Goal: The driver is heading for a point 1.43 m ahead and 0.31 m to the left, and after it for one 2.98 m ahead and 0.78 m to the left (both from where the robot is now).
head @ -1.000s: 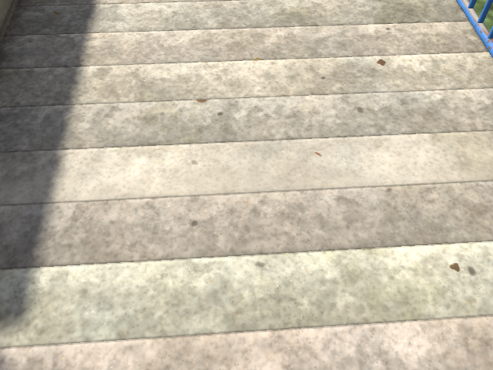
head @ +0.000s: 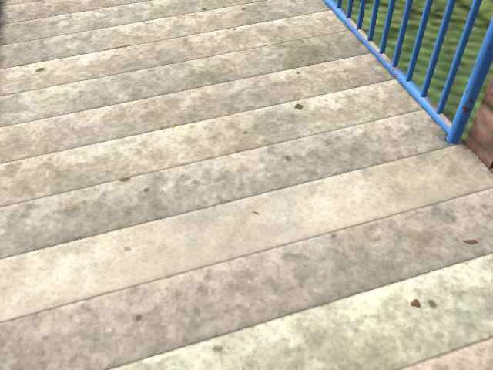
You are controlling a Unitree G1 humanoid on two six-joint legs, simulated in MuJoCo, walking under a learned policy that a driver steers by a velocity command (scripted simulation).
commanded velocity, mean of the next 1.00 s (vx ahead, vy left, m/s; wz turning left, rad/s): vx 0.30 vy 0.00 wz -0.01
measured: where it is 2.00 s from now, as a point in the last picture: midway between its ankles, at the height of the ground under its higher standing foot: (253, 266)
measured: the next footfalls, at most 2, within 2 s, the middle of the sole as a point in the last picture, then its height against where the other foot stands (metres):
left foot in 0.50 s outside the picture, level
right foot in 0.94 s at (302, 360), level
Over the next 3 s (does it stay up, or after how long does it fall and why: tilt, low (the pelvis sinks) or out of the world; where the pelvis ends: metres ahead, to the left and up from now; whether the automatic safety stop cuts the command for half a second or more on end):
stays up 1.27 0.30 0.01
